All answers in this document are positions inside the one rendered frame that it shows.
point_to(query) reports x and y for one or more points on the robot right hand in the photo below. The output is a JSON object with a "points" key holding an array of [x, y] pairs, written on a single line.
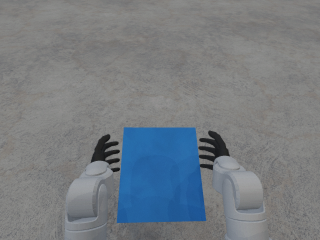
{"points": [[219, 150]]}

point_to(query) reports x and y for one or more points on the robot right forearm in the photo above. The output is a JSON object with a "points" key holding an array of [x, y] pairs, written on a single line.
{"points": [[243, 200]]}

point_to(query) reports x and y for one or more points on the robot left forearm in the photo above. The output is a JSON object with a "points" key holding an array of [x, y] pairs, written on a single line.
{"points": [[86, 204]]}

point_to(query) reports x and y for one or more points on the carton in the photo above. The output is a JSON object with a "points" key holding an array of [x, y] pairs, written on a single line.
{"points": [[160, 176]]}

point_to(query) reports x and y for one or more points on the robot left hand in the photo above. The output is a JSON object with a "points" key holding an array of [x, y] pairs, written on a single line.
{"points": [[100, 154]]}

